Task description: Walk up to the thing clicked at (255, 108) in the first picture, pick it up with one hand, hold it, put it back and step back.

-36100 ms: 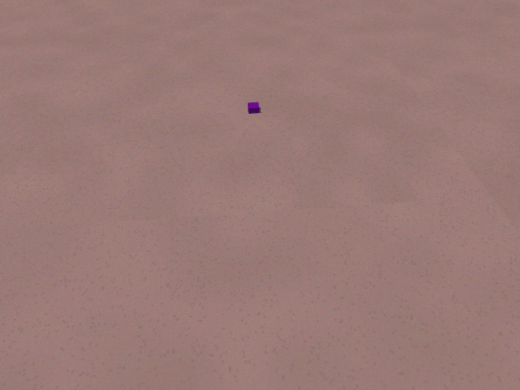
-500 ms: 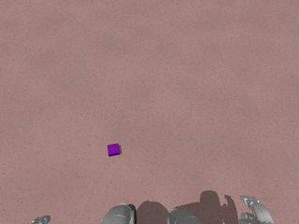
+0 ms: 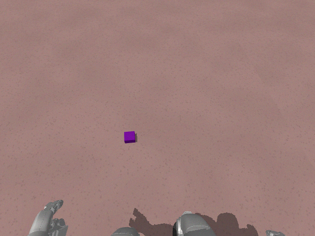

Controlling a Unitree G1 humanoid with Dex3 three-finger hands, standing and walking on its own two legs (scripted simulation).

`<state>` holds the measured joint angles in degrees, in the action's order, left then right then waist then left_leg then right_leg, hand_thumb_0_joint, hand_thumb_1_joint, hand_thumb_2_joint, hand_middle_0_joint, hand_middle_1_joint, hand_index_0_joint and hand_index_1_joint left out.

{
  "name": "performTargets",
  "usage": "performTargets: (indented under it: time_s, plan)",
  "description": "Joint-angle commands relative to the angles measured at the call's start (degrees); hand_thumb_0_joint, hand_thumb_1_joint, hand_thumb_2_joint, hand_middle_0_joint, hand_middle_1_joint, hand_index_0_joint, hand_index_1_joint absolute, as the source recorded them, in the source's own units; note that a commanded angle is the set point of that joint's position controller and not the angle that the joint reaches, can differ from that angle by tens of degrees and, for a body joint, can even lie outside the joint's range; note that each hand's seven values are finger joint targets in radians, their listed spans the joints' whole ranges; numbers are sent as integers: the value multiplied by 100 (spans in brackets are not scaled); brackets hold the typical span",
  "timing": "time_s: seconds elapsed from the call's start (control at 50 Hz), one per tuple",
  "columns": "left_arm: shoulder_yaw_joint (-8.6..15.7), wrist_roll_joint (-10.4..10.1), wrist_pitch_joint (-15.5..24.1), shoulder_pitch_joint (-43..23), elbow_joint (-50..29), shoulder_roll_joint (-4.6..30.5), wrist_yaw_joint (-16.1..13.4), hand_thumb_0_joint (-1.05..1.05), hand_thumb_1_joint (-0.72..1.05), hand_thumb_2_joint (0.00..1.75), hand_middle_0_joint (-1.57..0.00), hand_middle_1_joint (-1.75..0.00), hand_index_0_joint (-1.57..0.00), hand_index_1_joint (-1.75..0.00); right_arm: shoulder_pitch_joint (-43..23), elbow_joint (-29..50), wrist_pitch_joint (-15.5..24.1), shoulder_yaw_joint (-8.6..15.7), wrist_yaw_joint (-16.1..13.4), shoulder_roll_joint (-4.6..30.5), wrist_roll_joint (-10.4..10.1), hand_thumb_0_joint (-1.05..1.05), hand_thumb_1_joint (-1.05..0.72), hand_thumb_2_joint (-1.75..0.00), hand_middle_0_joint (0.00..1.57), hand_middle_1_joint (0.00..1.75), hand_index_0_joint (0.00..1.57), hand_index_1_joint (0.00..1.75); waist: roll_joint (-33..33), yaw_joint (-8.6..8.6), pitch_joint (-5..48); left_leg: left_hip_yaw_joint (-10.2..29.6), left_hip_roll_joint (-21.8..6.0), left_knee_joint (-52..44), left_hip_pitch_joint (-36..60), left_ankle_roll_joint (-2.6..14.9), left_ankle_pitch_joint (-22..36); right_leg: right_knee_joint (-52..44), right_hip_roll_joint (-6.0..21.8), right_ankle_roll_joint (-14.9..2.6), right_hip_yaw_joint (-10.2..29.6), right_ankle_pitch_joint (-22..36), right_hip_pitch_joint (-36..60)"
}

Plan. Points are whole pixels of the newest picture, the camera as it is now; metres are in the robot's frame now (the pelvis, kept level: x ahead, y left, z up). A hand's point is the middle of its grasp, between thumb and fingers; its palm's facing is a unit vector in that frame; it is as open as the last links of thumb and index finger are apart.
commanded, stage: step back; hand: left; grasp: from above
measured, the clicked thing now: (129, 137) +0.73 +0.19 -0.73
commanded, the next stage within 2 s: none
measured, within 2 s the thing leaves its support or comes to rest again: neither
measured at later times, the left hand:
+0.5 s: hand out of the picture -0.07 +0.24 -0.13, palm faces -0.06 -0.89 -0.45, open 7.4 cm
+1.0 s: hand out of the picture -0.26 +0.21 -0.13, palm faces -0.05 -0.90 -0.43, open 7.4 cm
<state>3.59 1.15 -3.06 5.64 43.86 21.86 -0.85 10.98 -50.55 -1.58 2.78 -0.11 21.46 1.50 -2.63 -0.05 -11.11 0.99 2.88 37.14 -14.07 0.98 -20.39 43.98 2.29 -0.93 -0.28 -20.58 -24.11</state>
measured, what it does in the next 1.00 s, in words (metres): walks backwards: right foot, then left foot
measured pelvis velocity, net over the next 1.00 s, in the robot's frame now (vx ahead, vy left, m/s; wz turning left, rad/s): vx -0.33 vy -0.05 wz -0.05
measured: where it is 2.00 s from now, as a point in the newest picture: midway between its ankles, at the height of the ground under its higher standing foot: outside the picture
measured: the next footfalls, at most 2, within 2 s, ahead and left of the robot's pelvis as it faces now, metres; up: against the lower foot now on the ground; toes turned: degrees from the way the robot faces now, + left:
right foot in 0.30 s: -0.10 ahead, -0.15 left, +0.00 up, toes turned -2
left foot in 0.62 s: -0.18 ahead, +0.10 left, +0.00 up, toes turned -1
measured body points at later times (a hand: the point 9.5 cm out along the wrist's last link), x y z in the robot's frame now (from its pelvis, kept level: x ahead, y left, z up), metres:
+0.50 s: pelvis -0.16 -0.03 +0.01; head -0.11 -0.06 +0.45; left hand -0.07 +0.29 -0.10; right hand -0.06 -0.35 -0.12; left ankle -0.17 +0.11 -0.65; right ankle -0.14 -0.15 -0.72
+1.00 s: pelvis -0.33 -0.05 +0.00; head -0.30 -0.08 +0.45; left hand -0.25 +0.26 -0.10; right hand -0.21 -0.37 -0.12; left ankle -0.26 +0.10 -0.68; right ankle -0.34 -0.16 -0.72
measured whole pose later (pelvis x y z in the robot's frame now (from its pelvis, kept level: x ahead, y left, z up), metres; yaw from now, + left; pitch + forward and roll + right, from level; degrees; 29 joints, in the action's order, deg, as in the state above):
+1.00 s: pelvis -0.33 -0.05 +0.00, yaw -3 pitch -3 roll +0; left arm 2.9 2.3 -0.4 11.6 52.5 20.3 -0.5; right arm 5.6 -49.8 -3.7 2.6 -0.5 23.1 1.1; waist 3.0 1.8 -7.6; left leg 7.8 1.6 52.5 -27.6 -0.3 -26.4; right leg 38.4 -1.5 -1.7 1.1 -21.2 -14.8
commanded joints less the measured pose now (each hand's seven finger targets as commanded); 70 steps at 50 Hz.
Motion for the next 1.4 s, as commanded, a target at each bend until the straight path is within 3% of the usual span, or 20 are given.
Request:
performTargets:
  time_s: [0.0, 0.24, 0.28, 0.3, 0.32, 0.38, 0.52, 0.56, 0.6, 0.62, 0.64, 0.7, 0.86, 0.9, 0.92, 0.98, 1.1, 1.18, 1.24, 1.38]
  plan:
    - [434, -60, 29, -99, -427, 1081, -145, 0, 90, 90, -20, -30, -20, -30, -196, 546, 193, 446, -141, 1736, 18, 0, -90, -90, 20, 30, 20, 30, 774, -71, 1200, 1936, -2120, -1368, -99, 1390, 3602, 2651, -794, -101, 1275, -1431, -231]
    - [386, 4, 254, 1096, 225, 912, -22, 0, 90, 90, -20, -30, -20, -30, -499, 777, -27, 407, -143, 1608, -42, 0, -90, -90, 20, 30, 20, 30, 1303, 136, 1783, 816, -1442, -254, 411, 918, 2723, -1986, -402, 29, -99, 608, 1368]
    - [539, 149, 330, 1089, 209, 1516, -30, 0, 90, 90, -20, -30, -20, -30, -432, 844, -54, 254, -101, 1120, -114, 0, -90, -90, 20, 30, 20, 30, -153, 62, 1565, 492, -547, 684, -1491, 198, 580, -2121, 727, -393, 1784, 968, 2011]
    - [683, 93, 278, 730, 50, 2160, -11, 0, 90, 90, -20, -30, -20, -30, -745, 960, -67, 286, -190, 1042, -143, 0, -90, -90, 20, 30, 20, 30, -1369, 363, 1279, 388, 249, 2034, -1612, -80, -1431, -2500, 2027, -1489, 3001, 1463, 802]
    - [643, 116, 308, 482, -100, 2151, -34, 0, 90, 90, -20, -30, -20, -30, -791, 889, -91, 371, -222, 1251, -109, 0, -90, -90, 20, 30, 20, 30, -1129, 322, 906, 995, 80, 2922, -1375, -123, -1527, -2622, 2298, -1733, 3352, 1579, 2]
    - [492, 116, 294, -246, -199, 1521, -100, 0, 90, 90, -20, -30, -20, -30, -204, 563, -63, 310, -192, 1170, -184, 0, -90, -90, 20, 30, 20, 30, -470, -149, 888, 858, 374, 3455, -1247, -133, -719, -1886, 1178, -1141, 1367, 2380, 267]
    - [431, 100, 186, 293, -243, 1443, -190, 0, 90, 90, -20, -30, -20, -30, -124, 594, 17, 279, -136, 1030, -17, 0, -90, -90, 20, 30, 20, 30, -841, 210, 1441, 138, -168, 350, -935, -117, -891, -1078, 1222, -1017, 1248, 3409, 2011]
    - [394, 3, 96, 207, -281, 1477, -147, 0, 90, 90, -20, -30, -20, -30, 315, 376, 60, 328, -129, 1019, 7, 0, -90, -90, 20, 30, 20, 30, -665, 19, 1640, -251, -78, -1406, -59, -58, 598, -451, 1022, -769, 1018, 3409, 1779]
    - [256, -33, 55, 445, -345, 1042, -101, 0, 90, 90, -20, -30, -20, -30, 149, 407, 68, 515, -147, 1691, 123, 0, -90, -90, 20, 30, 20, 30, 770, 125, 1599, 1983, -1667, -1520, 941, 616, 2159, 564, 60, -144, 503, 884, -163]
    - [337, -75, 59, -39, -413, 1209, -188, 0, 90, 90, -20, -30, -20, -30, -96, 543, 44, 558, -74, 2282, 23, 0, -90, -90, 20, 30, 20, 30, 1760, -202, 1489, 2877, -2610, -1751, -100, 1584, 2800, 1669, -551, 44, 275, -1744, -49]
    - [378, -3, 44, -257, -330, 1294, -215, 0, 90, 90, -20, -30, -20, -30, -203, 514, 89, 574, -93, 2143, 66, 0, -90, -90, 20, 30, 20, 30, 1388, -235, 1258, 2937, -2688, -1750, -629, 1777, 2752, 2490, -549, 31, 937, -1761, 102]
    - [372, -124, 29, 341, 21, 1217, -145, 0, 90, 90, -20, -30, -20, -30, -779, 619, 77, 325, -162, 1532, 80, 0, -90, -90, 20, 30, 20, 30, 898, 244, 1156, 1218, -1787, -1243, -535, 1279, 3058, 3088, -680, -8, 906, -1016, 56]
    - [326, 47, 362, 934, 472, 991, -74, 0, 90, 90, -20, -30, -20, -30, -459, 470, -111, 306, -95, 1481, -29, 0, -90, -90, 20, 30, 20, 30, 1097, 172, 1745, 726, -1297, -16, 305, 764, 2079, -2497, -387, -4, -55, 568, 1592]
    - [572, 149, 445, 811, 421, 1968, -77, 0, 90, 90, -20, -30, -20, -30, -337, 642, -85, 126, -85, 853, -49, 0, -90, -90, 20, 30, 20, 30, -936, 127, 1308, 397, 55, 1093, -2189, 14, -981, -2530, 1341, -628, 2685, 496, 2095]
    - [624, 155, 442, 498, 252, 2305, -103, 0, 90, 90, -20, -30, -20, -30, -760, 672, -125, 254, -170, 1120, -35, 0, -90, -90, 20, 30, 20, 30, -1003, 457, 1108, 1049, -144, 2118, -1424, -114, -1517, -2751, 2374, -1622, 3511, 363, 404]
    - [420, 102, 484, -128, 272, 1573, -133, 0, 90, 90, -20, -30, -20, -30, -387, 306, -78, 277, -118, 1207, -120, 0, -90, -90, 20, 30, 20, 30, -99, -67, 740, 987, 121, 2866, -1357, -131, -545, -2115, 1224, -1030, 1559, 1289, 444]
    - [511, 189, 537, 515, 468, 1662, -51, 0, 90, 90, -20, -30, -20, -30, -518, 223, 46, 302, 44, 1161, 77, 0, -90, -90, 20, 30, 20, 30, -664, 416, 745, 449, -217, 979, -1364, -240, -820, -2469, 1173, -963, 1820, -1802, 1244]
    - [387, 122, 429, 264, 454, 1571, 25, 0, 90, 90, -20, -30, -20, -30, 58, -187, 204, 345, 96, 1075, 44, 0, -90, -90, 20, 30, 20, 30, -592, 55, 939, -154, -101, -1405, 478, -2, -275, -2075, 985, -732, 1209, -1179, 545]
    - [309, -10, 426, -42, 556, 1326, 36, 0, 90, 90, -20, -30, -20, -30, 96, -203, 268, 519, 70, 1943, 83, 0, -90, -90, 20, 30, 20, 30, 1216, -230, 689, 3194, -2119, -2670, -169, 1186, -3250, 292, -163, 49, -44, -1224, -340]
    - [268, 16, 622, 683, 991, 1042, 105, 0, 90, 90, -20, -30, -20, -30, -426, -110, 269, 324, 99, 1396, 54, 0, -90, -90, 20, 30, 20, 30, 1205, 150, 883, 1076, -1186, -1517, -461, 631, -525, -1656, -363, -28, -304, 78, 1460]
